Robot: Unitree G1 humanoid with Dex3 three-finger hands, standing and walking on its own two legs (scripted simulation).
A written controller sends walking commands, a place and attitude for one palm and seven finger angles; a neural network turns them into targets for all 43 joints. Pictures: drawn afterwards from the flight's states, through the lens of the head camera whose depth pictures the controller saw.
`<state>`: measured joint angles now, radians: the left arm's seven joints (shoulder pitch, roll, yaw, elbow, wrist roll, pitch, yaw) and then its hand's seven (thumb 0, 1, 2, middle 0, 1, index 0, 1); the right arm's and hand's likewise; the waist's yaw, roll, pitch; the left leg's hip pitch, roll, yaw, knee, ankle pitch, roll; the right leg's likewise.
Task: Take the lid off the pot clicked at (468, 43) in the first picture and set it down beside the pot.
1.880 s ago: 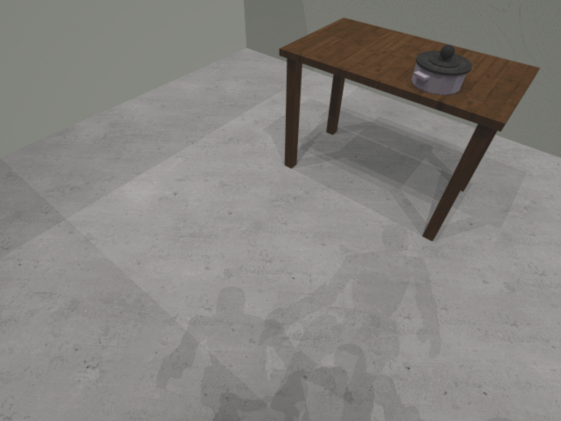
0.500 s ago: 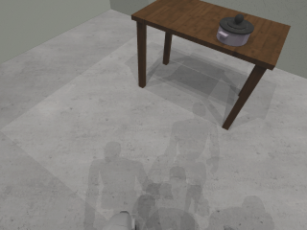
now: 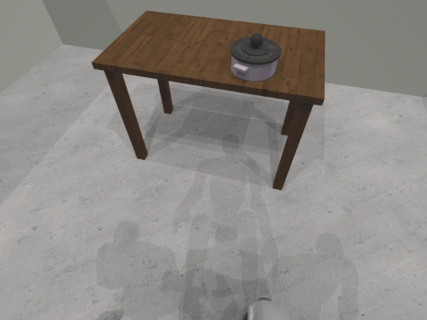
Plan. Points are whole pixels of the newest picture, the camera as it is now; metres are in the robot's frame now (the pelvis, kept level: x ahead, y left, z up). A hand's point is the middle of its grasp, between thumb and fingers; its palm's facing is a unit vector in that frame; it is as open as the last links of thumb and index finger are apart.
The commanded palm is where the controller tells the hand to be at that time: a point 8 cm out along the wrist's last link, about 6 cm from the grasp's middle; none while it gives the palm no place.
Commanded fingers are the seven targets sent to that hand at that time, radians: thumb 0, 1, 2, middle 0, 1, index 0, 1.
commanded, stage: walk to a spot facing it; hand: left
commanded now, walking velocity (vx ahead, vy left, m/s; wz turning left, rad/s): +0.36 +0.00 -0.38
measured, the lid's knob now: (256, 40) +1.02 -0.14 +0.01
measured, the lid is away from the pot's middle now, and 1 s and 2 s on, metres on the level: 0.00 0.00 0.00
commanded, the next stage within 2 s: turn to face it in 0.18 s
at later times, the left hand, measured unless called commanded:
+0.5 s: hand (143, 279) +0.24 +0.18 -0.19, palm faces -0.02 -0.98 -0.18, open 7.3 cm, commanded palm none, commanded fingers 0.00 0.90 0.90 -0.20 -0.30 -0.20 -0.30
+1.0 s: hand (163, 230) +0.35 +0.14 -0.16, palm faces -0.17 -0.96 -0.22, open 7.3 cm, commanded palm none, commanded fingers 0.00 0.90 0.90 -0.20 -0.30 -0.20 -0.30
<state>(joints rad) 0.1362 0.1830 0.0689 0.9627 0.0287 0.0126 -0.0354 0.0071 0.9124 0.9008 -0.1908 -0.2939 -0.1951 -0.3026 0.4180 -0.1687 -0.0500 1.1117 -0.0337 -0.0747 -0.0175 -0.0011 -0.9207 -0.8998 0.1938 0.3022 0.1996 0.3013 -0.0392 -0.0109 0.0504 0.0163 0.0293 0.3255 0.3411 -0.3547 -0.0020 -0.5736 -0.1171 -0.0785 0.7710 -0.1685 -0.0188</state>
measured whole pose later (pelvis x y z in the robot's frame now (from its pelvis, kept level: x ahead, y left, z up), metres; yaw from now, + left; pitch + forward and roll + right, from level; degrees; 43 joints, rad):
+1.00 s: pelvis +0.29 -0.03 +0.00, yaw -14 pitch +0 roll +1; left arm 0.31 0.15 0.05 1.02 0.02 -0.01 0.02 0.01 0.91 0.90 -0.20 -0.29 -0.20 -0.30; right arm 0.28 -0.18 -0.06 1.07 -0.03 0.05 0.00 0.00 -0.91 -0.90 0.19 0.30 0.20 0.30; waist 0.01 0.02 -0.01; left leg -0.43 0.10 0.12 0.98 -0.42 -0.02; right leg -0.19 -0.02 -0.09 0.49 -0.30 -0.04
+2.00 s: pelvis +0.52 -0.12 +0.00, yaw -19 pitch -1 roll +0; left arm 0.16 0.17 0.04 1.00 0.02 0.01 0.04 0.00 0.92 0.90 -0.20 -0.30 -0.20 -0.30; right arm 0.14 -0.18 -0.06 1.00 -0.01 0.05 -0.03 0.00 -0.92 -0.90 0.19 0.30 0.20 0.30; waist 0.02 0.00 0.07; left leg -0.40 0.01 0.04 0.83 -0.44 -0.05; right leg -0.28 -0.03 -0.12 0.53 -0.24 -0.05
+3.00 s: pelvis +0.49 -0.12 +0.01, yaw -19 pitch -1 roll +1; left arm 0.34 0.10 -0.01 1.16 0.00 -0.01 0.04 0.01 0.91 0.90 -0.20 -0.29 -0.20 -0.30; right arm 0.36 -0.10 0.00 1.19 -0.01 0.02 -0.04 0.00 -0.91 -0.90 0.19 0.30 0.20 0.30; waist -0.01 -0.01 0.02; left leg -0.24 0.02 0.05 0.41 -0.16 -0.01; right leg -0.05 0.03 -0.05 0.41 -0.34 -0.06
